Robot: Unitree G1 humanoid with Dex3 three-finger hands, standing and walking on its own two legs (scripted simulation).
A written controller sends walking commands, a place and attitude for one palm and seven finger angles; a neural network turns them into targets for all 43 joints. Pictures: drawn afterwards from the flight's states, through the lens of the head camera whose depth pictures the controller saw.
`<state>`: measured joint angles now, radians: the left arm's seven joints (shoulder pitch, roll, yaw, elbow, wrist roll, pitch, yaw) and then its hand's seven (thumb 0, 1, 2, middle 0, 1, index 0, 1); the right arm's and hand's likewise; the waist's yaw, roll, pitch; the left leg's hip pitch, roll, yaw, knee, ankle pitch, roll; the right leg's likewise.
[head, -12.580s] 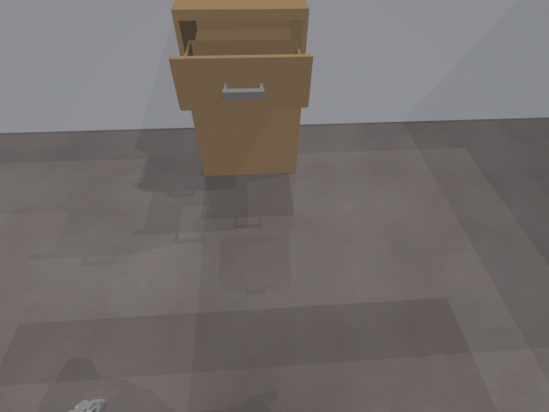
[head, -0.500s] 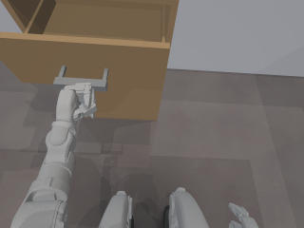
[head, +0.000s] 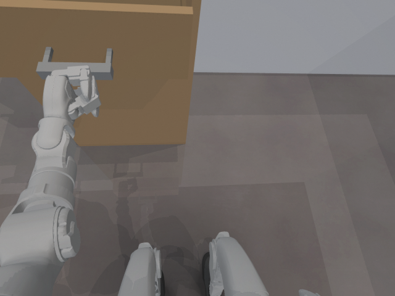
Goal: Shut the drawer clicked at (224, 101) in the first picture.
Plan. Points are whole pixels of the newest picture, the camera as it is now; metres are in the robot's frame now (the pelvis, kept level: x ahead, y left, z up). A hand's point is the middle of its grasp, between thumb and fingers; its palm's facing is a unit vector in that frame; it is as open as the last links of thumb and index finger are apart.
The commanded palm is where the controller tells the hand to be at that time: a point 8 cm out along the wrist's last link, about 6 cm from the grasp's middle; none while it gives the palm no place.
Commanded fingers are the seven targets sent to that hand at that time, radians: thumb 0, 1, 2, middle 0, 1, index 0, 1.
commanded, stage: push the drawer shut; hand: left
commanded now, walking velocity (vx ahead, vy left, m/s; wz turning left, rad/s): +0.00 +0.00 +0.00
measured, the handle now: (78, 62) +0.57 +0.21 +0.04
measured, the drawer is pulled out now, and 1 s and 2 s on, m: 0.09 0.00 0.00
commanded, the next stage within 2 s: pull the fist back off the drawer in 1.02 s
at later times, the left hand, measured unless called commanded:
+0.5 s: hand (96, 73) +0.55 +0.17 +0.03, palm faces -0.03 -1.00 -0.03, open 2.9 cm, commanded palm +0.55 +0.20 +0.04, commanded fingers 0.00 0.90 0.90 -1.40 -1.60 -1.40 -1.60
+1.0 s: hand (93, 59) +0.59 +0.18 +0.03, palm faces -0.02 -1.00 -0.04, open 2.9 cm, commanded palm +0.62 +0.18 +0.04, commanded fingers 0.00 0.90 0.90 -1.40 -1.60 -1.40 -1.60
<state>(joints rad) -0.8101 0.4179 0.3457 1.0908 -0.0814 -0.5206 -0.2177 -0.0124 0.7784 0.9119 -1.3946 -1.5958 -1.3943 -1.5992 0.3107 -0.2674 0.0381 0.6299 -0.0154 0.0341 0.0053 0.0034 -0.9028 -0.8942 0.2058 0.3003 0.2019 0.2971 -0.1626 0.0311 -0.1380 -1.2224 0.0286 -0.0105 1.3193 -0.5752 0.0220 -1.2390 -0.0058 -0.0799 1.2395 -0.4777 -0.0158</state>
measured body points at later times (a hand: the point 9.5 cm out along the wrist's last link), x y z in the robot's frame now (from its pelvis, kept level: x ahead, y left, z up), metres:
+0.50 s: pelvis +0.00 +0.01 -0.01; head +0.19 +0.04 +0.39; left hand +0.55 +0.23 +0.04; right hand +0.01 -0.25 -0.12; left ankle +0.02 +0.10 -0.61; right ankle +0.05 -0.12 -0.61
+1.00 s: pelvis -0.01 +0.01 -0.03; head +0.20 +0.06 +0.37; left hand +0.58 +0.23 +0.03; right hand -0.05 -0.24 -0.12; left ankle +0.02 +0.10 -0.61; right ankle +0.05 -0.12 -0.61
